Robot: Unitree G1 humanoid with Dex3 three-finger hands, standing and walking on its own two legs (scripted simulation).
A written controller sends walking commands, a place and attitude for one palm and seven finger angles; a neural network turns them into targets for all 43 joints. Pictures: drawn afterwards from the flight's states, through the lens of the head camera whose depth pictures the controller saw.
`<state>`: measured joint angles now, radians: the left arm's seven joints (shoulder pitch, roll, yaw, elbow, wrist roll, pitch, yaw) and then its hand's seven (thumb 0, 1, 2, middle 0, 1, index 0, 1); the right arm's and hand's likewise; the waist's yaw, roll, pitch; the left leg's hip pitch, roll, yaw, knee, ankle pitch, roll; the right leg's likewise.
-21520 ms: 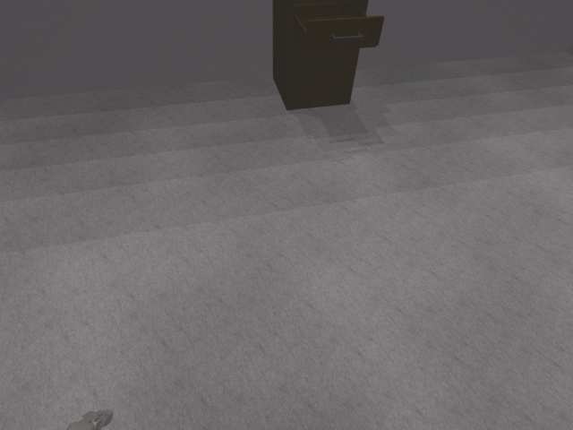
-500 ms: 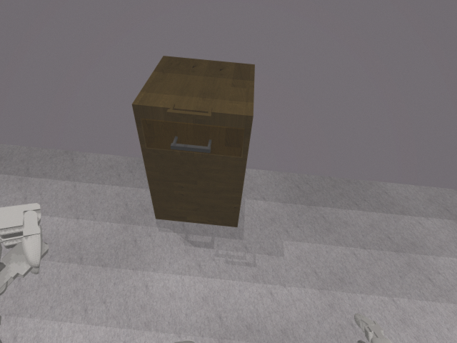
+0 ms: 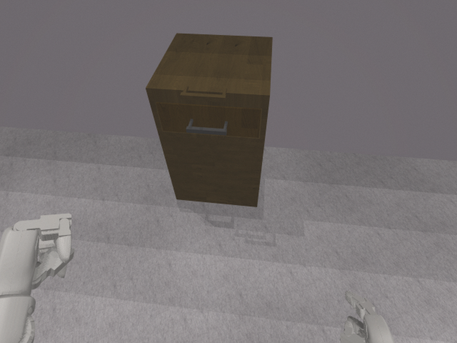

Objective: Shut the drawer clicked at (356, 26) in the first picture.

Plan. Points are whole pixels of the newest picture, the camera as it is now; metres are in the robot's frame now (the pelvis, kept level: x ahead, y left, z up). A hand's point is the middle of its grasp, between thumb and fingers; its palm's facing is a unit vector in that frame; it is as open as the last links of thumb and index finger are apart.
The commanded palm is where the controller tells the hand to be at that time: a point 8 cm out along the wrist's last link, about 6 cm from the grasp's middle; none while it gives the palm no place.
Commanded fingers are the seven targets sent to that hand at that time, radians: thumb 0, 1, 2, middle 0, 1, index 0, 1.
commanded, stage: let the arm hang, fingers relaxed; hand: left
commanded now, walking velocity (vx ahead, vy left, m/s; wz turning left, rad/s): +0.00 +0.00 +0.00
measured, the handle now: (207, 126) +0.86 +0.14 -0.20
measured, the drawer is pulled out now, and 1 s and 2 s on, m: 0.00 0.00 0.00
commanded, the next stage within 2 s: look to check the result in 1.04 s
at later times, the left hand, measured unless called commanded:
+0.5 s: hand out of the picture -0.11 +0.20 -0.16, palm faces +0.03 -0.97 -0.24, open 5.1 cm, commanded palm none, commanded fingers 0.00 0.90 0.90 -0.24 -0.34 -0.24 -0.34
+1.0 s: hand out of the picture -0.03 +0.15 -0.17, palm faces +0.05 -0.98 -0.17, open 7.3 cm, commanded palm none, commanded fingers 0.00 0.90 0.90 -0.20 -0.30 -0.20 -0.30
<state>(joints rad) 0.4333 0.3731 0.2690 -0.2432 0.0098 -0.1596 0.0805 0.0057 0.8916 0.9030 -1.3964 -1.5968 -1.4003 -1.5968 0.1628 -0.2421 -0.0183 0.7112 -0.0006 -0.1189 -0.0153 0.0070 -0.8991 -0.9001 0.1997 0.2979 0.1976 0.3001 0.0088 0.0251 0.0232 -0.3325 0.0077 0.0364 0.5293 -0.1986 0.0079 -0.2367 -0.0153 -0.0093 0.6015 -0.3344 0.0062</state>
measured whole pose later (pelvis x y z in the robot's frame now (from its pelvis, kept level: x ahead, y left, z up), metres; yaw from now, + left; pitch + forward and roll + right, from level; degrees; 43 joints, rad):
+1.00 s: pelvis -0.02 -0.01 +0.01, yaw +1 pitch -2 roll +0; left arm 0.31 0.10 0.01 1.13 0.01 0.00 0.04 0.01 0.92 0.90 -0.20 -0.31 -0.20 -0.31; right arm 0.32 -0.09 -0.03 1.13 -0.02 0.01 -0.03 0.00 -0.91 -0.90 0.20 0.30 0.19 0.30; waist -0.02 0.02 0.03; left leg -0.27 0.02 0.01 0.44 -0.14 -0.01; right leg -0.14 0.00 -0.03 0.47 -0.29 -0.02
